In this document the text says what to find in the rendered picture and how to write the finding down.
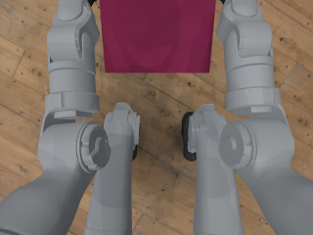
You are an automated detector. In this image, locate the right robot forearm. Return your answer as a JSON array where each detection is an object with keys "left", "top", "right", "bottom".
[{"left": 215, "top": 0, "right": 294, "bottom": 143}]

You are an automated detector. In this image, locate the robot left foot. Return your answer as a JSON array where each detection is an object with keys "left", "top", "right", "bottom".
[{"left": 132, "top": 122, "right": 141, "bottom": 161}]

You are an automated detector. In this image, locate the left robot upper arm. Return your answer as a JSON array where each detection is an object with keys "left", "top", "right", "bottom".
[{"left": 0, "top": 121, "right": 112, "bottom": 235}]

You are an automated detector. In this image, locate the left robot shin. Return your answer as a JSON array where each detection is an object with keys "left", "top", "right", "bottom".
[{"left": 104, "top": 103, "right": 136, "bottom": 150}]

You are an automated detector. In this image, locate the right robot upper arm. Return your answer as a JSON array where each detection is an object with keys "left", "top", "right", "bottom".
[{"left": 218, "top": 118, "right": 313, "bottom": 235}]

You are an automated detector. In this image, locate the left robot forearm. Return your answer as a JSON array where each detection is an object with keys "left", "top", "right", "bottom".
[{"left": 37, "top": 0, "right": 100, "bottom": 158}]

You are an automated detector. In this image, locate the carton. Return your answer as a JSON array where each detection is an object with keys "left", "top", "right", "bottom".
[{"left": 99, "top": 0, "right": 216, "bottom": 73}]

